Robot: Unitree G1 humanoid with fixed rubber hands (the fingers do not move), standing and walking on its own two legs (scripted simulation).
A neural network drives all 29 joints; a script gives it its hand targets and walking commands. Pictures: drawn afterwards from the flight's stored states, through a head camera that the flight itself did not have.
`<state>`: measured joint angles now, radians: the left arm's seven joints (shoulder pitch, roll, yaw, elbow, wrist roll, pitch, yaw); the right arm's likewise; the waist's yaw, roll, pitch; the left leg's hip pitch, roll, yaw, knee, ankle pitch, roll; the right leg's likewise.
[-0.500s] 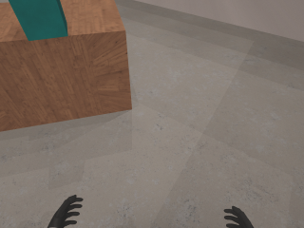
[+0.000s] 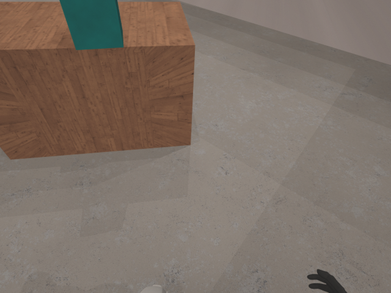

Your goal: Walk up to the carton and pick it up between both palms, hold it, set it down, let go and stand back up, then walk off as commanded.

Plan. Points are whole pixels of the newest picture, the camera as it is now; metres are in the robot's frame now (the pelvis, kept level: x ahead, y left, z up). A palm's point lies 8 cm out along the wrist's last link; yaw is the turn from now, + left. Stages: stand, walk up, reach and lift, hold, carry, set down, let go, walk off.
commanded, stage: walk up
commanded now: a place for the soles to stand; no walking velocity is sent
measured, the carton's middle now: (94, 11) +1.22 +0.50 +0.09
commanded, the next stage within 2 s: none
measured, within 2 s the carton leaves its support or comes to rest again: neither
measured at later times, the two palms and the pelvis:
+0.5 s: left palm out of the picture +0.10 +0.44 -0.07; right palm (284, 285) +0.18 -0.18 -0.06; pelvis +0.06 +0.11 +0.01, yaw +6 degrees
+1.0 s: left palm out of the picture +0.16 +0.53 -0.08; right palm (229, 232) +0.30 -0.07 -0.08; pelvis +0.15 +0.20 -0.01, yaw +13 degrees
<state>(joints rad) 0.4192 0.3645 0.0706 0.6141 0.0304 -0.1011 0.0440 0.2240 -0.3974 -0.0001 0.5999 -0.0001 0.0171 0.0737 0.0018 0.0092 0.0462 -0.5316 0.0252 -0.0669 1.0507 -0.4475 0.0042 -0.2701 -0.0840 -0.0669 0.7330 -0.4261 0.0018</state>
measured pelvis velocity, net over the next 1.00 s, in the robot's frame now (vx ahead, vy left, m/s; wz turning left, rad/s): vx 0.15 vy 0.20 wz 0.23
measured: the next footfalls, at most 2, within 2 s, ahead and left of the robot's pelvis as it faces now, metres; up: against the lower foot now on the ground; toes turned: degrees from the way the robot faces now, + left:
left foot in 0.10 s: +0.13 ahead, +0.18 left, +0.00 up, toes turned +3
right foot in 0.56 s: +0.21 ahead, -0.01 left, +0.00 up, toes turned +4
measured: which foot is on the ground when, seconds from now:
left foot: up 0.00-0.08, down 0.10-0.60, up 0.62-0.86, down 0.88-1.00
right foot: down 0.00-0.12, up 0.14-0.54, down 0.56-0.92, up 0.94-1.00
